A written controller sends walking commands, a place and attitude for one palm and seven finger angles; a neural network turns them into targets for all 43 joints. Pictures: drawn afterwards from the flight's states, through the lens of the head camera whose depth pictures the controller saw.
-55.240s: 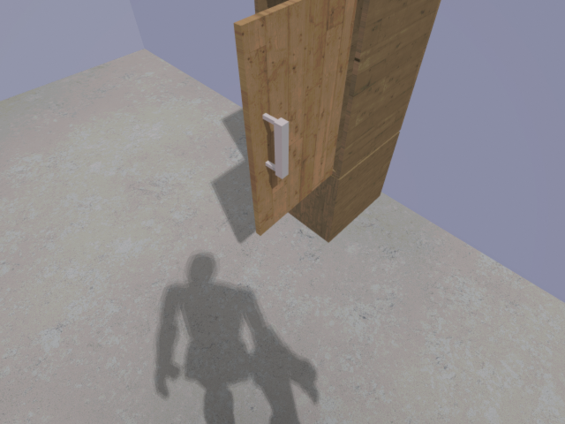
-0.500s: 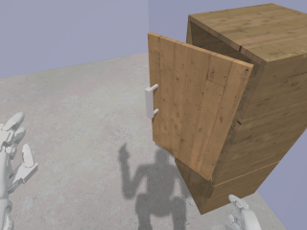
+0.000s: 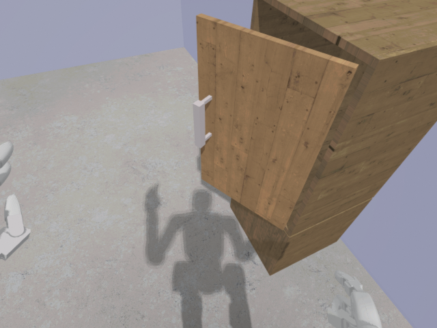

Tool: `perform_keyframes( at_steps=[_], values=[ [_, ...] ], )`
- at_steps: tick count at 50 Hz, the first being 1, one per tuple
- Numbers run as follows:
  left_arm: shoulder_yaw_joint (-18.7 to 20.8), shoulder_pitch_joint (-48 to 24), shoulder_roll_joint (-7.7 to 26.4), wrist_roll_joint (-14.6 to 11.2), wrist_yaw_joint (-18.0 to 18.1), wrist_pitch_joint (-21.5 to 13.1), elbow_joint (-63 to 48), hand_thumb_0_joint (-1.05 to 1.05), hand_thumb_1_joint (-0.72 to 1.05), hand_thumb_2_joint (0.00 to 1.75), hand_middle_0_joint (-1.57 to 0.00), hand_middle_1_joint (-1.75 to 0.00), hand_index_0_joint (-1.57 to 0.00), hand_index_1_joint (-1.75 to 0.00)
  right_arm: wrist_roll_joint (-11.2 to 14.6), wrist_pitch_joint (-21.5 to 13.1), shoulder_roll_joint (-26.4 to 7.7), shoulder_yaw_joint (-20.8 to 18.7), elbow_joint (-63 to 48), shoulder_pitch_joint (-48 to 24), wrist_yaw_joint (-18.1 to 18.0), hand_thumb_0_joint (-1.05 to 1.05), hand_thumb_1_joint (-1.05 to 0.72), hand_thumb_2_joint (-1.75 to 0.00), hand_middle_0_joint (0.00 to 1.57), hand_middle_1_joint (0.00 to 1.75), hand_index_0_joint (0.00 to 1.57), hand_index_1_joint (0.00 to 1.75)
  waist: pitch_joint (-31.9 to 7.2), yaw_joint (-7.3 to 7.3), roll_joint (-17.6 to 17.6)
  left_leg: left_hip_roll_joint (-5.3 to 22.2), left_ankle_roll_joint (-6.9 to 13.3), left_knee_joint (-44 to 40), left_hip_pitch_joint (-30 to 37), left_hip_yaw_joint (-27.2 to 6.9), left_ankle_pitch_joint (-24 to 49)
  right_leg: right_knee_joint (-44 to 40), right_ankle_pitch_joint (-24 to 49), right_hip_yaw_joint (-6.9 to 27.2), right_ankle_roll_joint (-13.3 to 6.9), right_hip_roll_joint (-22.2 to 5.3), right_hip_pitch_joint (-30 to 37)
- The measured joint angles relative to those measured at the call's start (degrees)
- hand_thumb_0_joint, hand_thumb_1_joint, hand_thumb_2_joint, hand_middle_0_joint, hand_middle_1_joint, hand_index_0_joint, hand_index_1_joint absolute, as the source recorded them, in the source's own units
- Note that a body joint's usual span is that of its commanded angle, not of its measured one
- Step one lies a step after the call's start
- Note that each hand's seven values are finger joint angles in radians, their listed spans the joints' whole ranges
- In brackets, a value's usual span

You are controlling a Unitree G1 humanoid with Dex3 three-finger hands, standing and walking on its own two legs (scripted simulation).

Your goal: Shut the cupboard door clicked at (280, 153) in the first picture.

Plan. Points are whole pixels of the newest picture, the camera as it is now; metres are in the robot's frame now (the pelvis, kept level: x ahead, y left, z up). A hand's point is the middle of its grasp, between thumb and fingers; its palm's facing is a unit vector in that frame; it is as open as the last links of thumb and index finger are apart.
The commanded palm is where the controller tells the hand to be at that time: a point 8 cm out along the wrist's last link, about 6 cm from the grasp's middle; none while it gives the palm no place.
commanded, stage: step back with the hand held close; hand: left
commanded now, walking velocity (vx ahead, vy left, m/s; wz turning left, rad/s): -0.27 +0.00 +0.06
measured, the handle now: (204, 121) +0.65 +0.08 -0.02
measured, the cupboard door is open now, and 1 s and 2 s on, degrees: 28 28 28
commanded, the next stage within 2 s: stop stepping back and stand still in 0.92 s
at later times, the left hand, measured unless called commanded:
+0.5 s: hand out of the picture +0.11 +0.27 +0.17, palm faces +0.52 -0.73 -0.45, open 7.4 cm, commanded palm +0.04 +0.30 +0.18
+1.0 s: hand out of the picture +0.01 +0.29 +0.17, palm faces +0.52 -0.77 -0.36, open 7.4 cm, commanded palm -0.04 +0.31 +0.18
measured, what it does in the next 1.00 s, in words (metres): walks backwards: right foot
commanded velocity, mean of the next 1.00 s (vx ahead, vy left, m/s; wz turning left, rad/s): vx -0.37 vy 0.00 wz -0.02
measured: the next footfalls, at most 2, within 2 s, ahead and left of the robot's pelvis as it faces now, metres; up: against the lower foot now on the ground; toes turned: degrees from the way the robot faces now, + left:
right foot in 0.92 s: -0.20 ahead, -0.14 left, +0.00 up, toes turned +3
left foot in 1.06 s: -0.04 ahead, +0.08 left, +0.00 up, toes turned +5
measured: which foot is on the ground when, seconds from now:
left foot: down 0.00-0.94, up 0.96-1.00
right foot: down 0.00-0.70, up 0.72-0.90, down 0.92-1.00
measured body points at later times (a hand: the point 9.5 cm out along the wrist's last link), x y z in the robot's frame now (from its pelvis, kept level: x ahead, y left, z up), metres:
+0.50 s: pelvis -0.08 -0.01 -0.02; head -0.07 +0.02 +0.43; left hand +0.07 +0.31 +0.19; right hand +0.10 -0.23 -0.09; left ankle +0.03 +0.06 -0.73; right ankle -0.01 -0.14 -0.73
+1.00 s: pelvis -0.17 +0.01 -0.01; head -0.17 +0.04 +0.44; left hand -0.02 +0.33 +0.19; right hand +0.02 -0.20 -0.08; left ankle -0.02 +0.07 -0.72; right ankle -0.24 -0.14 -0.73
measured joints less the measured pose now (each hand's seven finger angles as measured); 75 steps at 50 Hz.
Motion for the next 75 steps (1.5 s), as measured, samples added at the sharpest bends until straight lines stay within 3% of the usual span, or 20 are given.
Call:
perform_keyframes(
  at_steps=[10, 22, 26, 32, 35, 40, 43, 46, 49, 51, 53, 55, 56, 59, 62, 64, 66, 69, 72, 75],
  values=[
    [1.7, -3.0, -2.1, 2.1, 0.8, -2.5, 0.3, 0.02, 0.89, 0.90, -0.21, -0.31, -0.21, -0.30, -0.6, -3.1, 0.7, 0.8, 0.5, 1.9, 0.1, 0.01, -0.90, -0.90, 0.20, 0.30, 0.20, 0.30, 1.4, 0.89, -0.4, -0.6, 1.3, 4.9, -4.5, -1.1, 0.7, 5.6, -0.7, 0.7, 1.0, 0.0, -3.3],
    [2.3, -5.1, -3.3, 3.0, 0.9, -4.7, -2.5, 0.02, 0.89, 0.90, -0.21, -0.31, -0.21, -0.30, -1.4, -5.7, 2.0, 1.4, 2.3, 1.7, 1.2, 0.01, -0.90, -0.90, 0.21, 0.30, 0.21, 0.30, 3.3, 1.24, -1.0, 1.1, 0.6, 9.7, -8.9, -1.0, 0.4, 9.8, -0.9, -0.3, 0.2, 0.8, -6.6],
    [3.0, -5.4, -2.7, 3.0, 1.1, -5.4, -2.6, 0.02, 0.89, 0.90, -0.21, -0.31, -0.21, -0.30, -1.5, -5.9, 2.1, 1.0, 2.8, 1.5, 1.3, 0.01, -0.90, -0.90, 0.21, 0.30, 0.21, 0.30, 3.0, 0.85, -1.4, 1.5, -0.1, 11.2, -10.3, -0.5, -2.7, 10.7, -0.5, -0.7, -0.1, 0.5, -7.9],
    [1.7, -4.5, -2.8, 2.8, 2.3, -6.0, -3.5, 0.02, 0.89, 0.90, -0.21, -0.31, -0.21, -0.30, -1.8, -5.4, 1.7, 0.2, 4.0, 1.8, 1.9, 0.01, -0.90, -0.90, 0.21, 0.30, 0.21, 0.30, 1.8, -0.19, -3.0, 0.3, -2.8, 10.2, -11.9, -0.3, -7.6, 8.6, 2.1, -0.4, 0.2, -0.7, -9.4],
    [1.7, -3.8, -1.8, 2.9, 2.5, -6.4, -4.3, 0.02, 0.89, 0.90, -0.21, -0.31, -0.21, -0.30, -1.6, -5.3, 1.4, 0.1, 3.9, 2.0, 1.5, 0.01, -0.90, -0.90, 0.21, 0.30, 0.20, 0.30, 2.1, -1.10, -3.1, 0.5, -1.3, 8.7, -12.4, -0.4, -4.7, 8.3, 1.0, -0.8, 0.1, -0.5, -10.0],
    [3.8, -4.2, 1.3, 1.8, 1.6, -6.2, -4.9, 0.02, 0.89, 0.90, -0.21, -0.31, -0.21, -0.30, -1.7, -7.2, 2.4, -1.0, 4.6, 2.6, 0.9, 0.01, -0.90, -0.90, 0.20, 0.29, 0.20, 0.30, 2.3, -2.10, 0.0, 4.3, 1.0, 3.5, -12.9, -0.6, 9.4, 20.4, -10.5, -1.9, -0.9, 4.0, -7.8],
    [5.2, -2.2, 1.6, 0.2, 1.8, -7.0, -5.1, 0.02, 0.89, 0.90, -0.21, -0.31, -0.21, -0.30, -1.7, -8.3, 3.5, -0.7, 5.8, 2.5, 1.4, 0.01, -0.90, -0.90, 0.20, 0.29, 0.20, 0.30, -0.2, -0.57, -0.1, 5.2, 0.9, -0.3, -13.4, 0.9, 12.8, 15.7, -15.3, -3.1, -1.6, 4.0, -1.1],
    [5.3, -1.1, 0.5, -0.7, 2.2, -6.9, -4.5, 0.02, 0.89, 0.90, -0.21, -0.31, -0.21, -0.30, -2.2, -9.2, 4.3, 0.2, 5.8, 1.0, 1.9, 0.01, -0.90, -0.90, 0.20, 0.29, 0.20, 0.30, -2.1, 1.80, -1.3, 5.4, -1.5, -3.0, -14.8, 3.8, 13.3, 2.5, -14.3, -2.3, -2.9, 2.4, 6.4],
    [1.7, -3.9, -2.3, 0.4, 2.5, -6.6, -2.8, 0.02, 0.89, 0.90, -0.21, -0.30, -0.21, -0.30, -2.5, -9.2, 4.4, 0.8, 7.8, -1.5, 2.1, 0.01, -0.90, -0.90, 0.20, 0.30, 0.20, 0.30, -1.0, 3.91, -1.2, 5.6, -6.1, 1.4, -15.2, 3.0, 3.9, 0.2, -7.0, -0.2, -0.8, 2.2, 6.3],
    [-0.7, -5.2, -3.0, 1.3, 2.5, -5.3, -2.2, 0.02, 0.89, 0.90, -0.21, -0.30, -0.21, -0.30, -2.3, -8.5, 5.0, 1.5, 8.8, -0.9, 1.8, 0.01, -0.90, -0.90, 0.21, 0.30, 0.21, 0.30, -2.3, 4.21, -3.2, 3.8, -7.0, 5.7, -12.5, 1.2, 0.6, 0.5, -6.7, 1.3, 0.6, 0.8, 6.3],
    [-2.2, -6.5, -3.3, 1.7, 2.3, -3.9, -1.8, 0.02, 0.89, 0.90, -0.21, -0.30, -0.21, -0.30, -1.9, -7.9, 4.7, 2.2, 8.1, -0.2, 1.1, 0.01, -0.90, -0.90, 0.21, 0.30, 0.21, 0.30, -3.9, 3.07, -3.5, 3.4, -5.8, 3.6, -8.4, -0.7, 7.3, 1.5, -7.0, 1.7, 1.5, 0.6, 5.3],
    [-2.5, -9.2, -2.8, 1.6, 1.7, -2.8, -0.5, 0.02, 0.89, 0.90, -0.21, -0.30, -0.21, -0.30, -1.3, -7.6, 4.8, 1.8, 7.4, -1.1, 0.6, 0.01, -0.90, -0.90, 0.21, 0.30, 0.21, 0.30, -2.8, 0.94, -3.9, 2.2, -1.3, 2.2, -8.2, -1.0, 7.8, 3.0, -7.0, 1.5, 1.3, 0.1, 4.1],
    [-2.0, -9.4, -2.3, 1.4, 1.4, -2.5, -0.1, 0.02, 0.89, 0.90, -0.21, -0.30, -0.21, -0.30, -1.2, -7.6, 4.9, 1.8, 6.7, -1.5, 0.6, 0.01, -0.90, -0.90, 0.21, 0.30, 0.21, 0.30, -2.2, 0.09, -3.9, 2.1, -0.1, 1.3, -8.1, -0.8, 7.9, 4.0, -8.3, 1.6, 0.7, 0.4, 3.2],
    [0.3, -5.3, -0.6, 0.3, 0.7, -0.9, -1.4, 0.02, 0.89, 0.90, -0.21, -0.30, -0.21, -0.30, -1.6, -7.6, 5.2, 1.9, 3.5, -0.8, 1.3, 0.01, -0.90, -0.90, 0.21, 0.30, 0.21, 0.30, -1.5, -2.46, -3.2, 2.7, -1.1, -3.0, -7.7, -0.9, 9.4, 3.8, -11.4, -0.7, -1.5, 2.3, 2.2],
    [1.8, 1.3, 1.2, -0.3, 0.6, -0.1, -5.4, 0.02, 0.89, 0.90, -0.21, -0.30, -0.21, -0.30, -1.7, -7.3, 4.6, 1.7, 0.8, 1.8, 1.7, 0.01, -0.90, -0.90, 0.21, 0.30, 0.21, 0.30, -1.5, -3.58, -3.0, 2.2, -3.8, -4.5, -8.2, -1.1, 5.6, -2.0, -8.8, -2.1, -3.1, 3.1, 3.8],
    [2.0, 4.5, 2.1, -0.3, 0.7, 0.0, -7.7, 0.02, 0.89, 0.90, -0.21, -0.31, -0.21, -0.30, -2.0, -6.9, 3.4, 1.3, 1.1, 3.4, 1.6, 0.01, -0.90, -0.90, 0.21, 0.30, 0.21, 0.30, -1.1, -3.14, -2.5, 2.0, -5.6, -2.1, -9.0, -1.3, 0.0, -2.7, -5.6, -2.6, -3.3, 2.6, 4.0],
    [2.2, 6.2, 2.5, 0.0, 1.4, -0.3, -9.2, 0.02, 0.89, 0.90, -0.21, -0.31, -0.21, -0.30, -2.4, -6.1, 2.3, 0.9, 3.0, 5.0, 1.3, 0.01, -0.90, -0.90, 0.21, 0.30, 0.21, 0.30, -1.5, -1.42, -2.7, 1.6, -6.5, 5.0, -10.1, -2.4, -3.8, -1.0, -4.8, -3.0, -3.5, 1.6, 3.5],
    [1.5, 3.1, 0.4, 1.3, 2.9, -0.6, -7.5, 0.02, 0.89, 0.90, -0.21, -0.31, -0.21, -0.30, -2.6, -4.7, 0.4, 0.4, 6.5, 7.2, 0.4, 0.01, -0.90, -0.90, 0.21, 0.30, 0.21, 0.30, -3.5, 1.54, -2.1, 2.4, -5.9, 9.9, -6.9, -5.0, -8.7, 4.5, -8.0, -4.4, -2.4, -0.3, 1.3],
    [0.5, -8.3, -2.7, 2.0, 3.8, 0.8, -0.9, 0.02, 0.89, 0.90, -0.21, -0.31, -0.21, -0.30, -2.3, -5.2, 0.5, 0.0, 9.4, 6.6, -0.6, 0.01, -0.90, -0.90, 0.20, 0.30, 0.20, 0.30, -1.6, 0.77, -1.9, 1.5, -2.4, 9.1, -7.1, -5.0, -0.2, 16.5, -14.0, -3.3, -2.0, 0.1, -2.7],
    [0.6, -12.9, -3.7, 1.6, 2.9, 3.5, 2.7, 0.02, 0.89, 0.90, -0.21, -0.30, -0.21, -0.30, -2.3, -6.1, 3.3, 0.3, 9.9, 5.7, 0.8, 0.01, -0.90, -0.90, 0.20, 0.29, 0.20, 0.30, 0.0, -1.30, -2.7, 1.3, -4.2, 3.3, -5.0, -4.3, 5.3, 26.7, -13.3, -2.9, -2.2, 3.1, -4.9]
  ],
)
